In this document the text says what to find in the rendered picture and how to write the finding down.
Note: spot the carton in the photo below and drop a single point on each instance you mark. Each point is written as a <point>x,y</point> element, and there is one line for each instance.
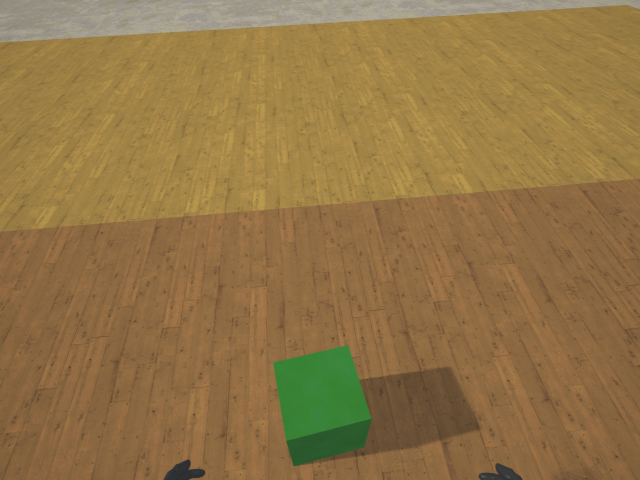
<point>323,407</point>

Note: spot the left robot hand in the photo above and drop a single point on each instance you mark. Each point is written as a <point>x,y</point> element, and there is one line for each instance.
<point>180,472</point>

